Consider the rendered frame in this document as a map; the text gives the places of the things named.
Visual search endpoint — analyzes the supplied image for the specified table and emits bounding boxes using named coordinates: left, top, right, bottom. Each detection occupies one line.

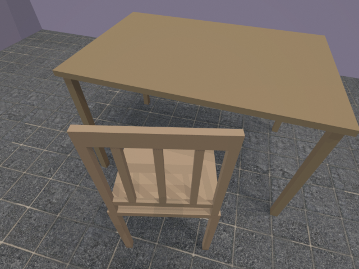
left=52, top=12, right=359, bottom=217

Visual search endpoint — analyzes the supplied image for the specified chair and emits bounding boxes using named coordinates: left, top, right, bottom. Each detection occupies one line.
left=67, top=124, right=245, bottom=250

